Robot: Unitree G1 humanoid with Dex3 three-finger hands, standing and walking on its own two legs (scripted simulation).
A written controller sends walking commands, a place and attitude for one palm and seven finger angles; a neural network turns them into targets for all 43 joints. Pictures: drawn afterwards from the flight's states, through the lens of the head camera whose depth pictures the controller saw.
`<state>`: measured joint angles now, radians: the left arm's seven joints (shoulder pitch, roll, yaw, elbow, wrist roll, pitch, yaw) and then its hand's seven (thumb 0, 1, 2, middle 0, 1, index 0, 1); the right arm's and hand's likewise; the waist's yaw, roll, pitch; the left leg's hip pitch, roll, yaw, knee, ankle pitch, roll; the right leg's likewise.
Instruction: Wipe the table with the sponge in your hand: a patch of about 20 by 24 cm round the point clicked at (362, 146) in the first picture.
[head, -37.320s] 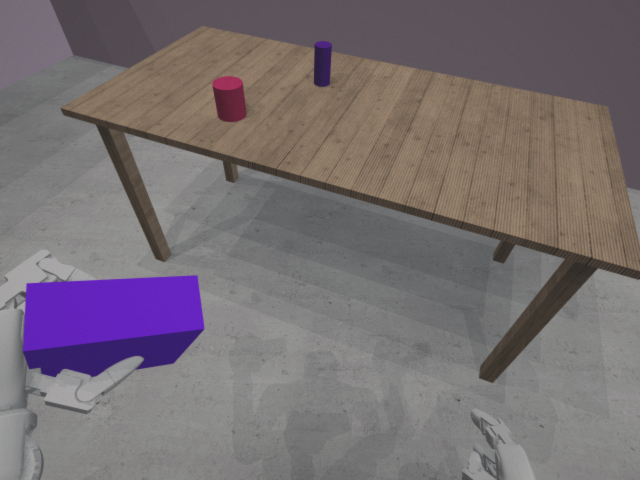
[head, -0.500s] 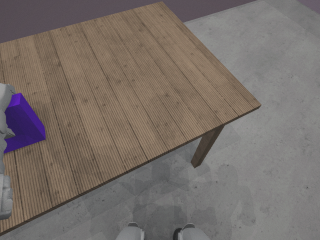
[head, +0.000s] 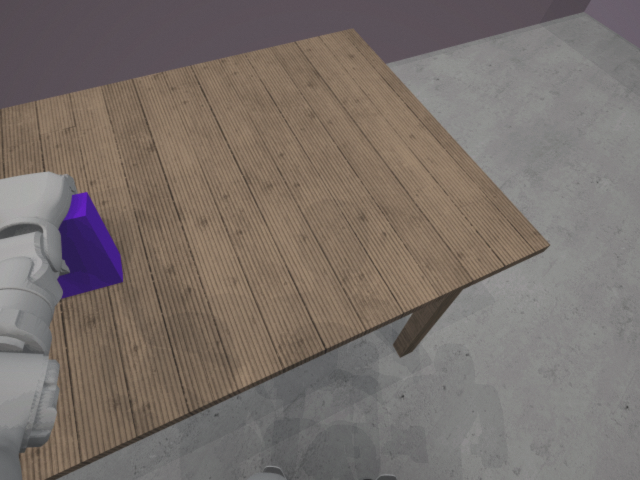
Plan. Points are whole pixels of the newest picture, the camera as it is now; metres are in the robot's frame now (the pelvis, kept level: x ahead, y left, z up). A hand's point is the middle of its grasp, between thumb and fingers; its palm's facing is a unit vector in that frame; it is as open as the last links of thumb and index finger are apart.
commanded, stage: slide across to the middle lane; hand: left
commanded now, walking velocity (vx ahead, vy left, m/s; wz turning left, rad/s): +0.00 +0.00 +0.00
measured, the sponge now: (59, 263) +0.39 +0.38 -0.02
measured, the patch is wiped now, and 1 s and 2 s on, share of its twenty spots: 0.55 0.60 0.75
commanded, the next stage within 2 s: wipe back along the middle lane in 0.36 s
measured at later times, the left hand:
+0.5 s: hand (93, 210) +0.44 +0.33 +0.03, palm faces -0.15 +0.03 -0.99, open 9.8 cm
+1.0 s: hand (110, 232) +0.41 +0.29 +0.03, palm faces -0.08 +0.03 -1.00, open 9.8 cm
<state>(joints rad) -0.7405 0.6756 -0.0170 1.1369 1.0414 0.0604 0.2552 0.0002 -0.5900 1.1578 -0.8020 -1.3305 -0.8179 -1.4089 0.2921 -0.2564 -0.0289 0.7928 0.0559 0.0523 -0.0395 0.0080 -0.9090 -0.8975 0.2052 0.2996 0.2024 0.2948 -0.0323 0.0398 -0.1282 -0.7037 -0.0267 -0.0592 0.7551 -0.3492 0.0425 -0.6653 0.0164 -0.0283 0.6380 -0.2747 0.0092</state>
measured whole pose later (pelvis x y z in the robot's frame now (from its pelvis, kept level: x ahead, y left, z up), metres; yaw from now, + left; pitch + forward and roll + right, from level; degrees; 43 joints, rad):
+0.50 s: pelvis +0.02 +0.00 +0.01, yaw +0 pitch +16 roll -3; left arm -0.76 0.53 -0.07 1.11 1.03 0.17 0.28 -0.01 -0.55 1.15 -0.76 -1.37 -0.78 -1.45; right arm 0.24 -0.25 -0.03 0.79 0.04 0.09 -0.01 0.01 -0.91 -0.90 0.21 0.30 0.20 0.29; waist -0.02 0.04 -0.13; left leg -0.61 -0.03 -0.06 0.68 -0.35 0.04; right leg -0.57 0.01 -0.02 0.57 -0.28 0.01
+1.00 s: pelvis +0.03 -0.01 +0.01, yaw +0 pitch +13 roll -2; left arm -0.55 0.44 -0.09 0.90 1.00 0.26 0.33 -0.01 -0.46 1.09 -0.68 -1.43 -0.71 -1.49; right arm 0.19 -0.26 -0.03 0.75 0.07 0.12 -0.01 0.01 -0.91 -0.90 0.20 0.30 0.20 0.29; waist 0.01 0.05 -0.14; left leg -0.50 -0.02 -0.04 0.63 -0.34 0.03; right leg -0.49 0.02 -0.01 0.55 -0.28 0.00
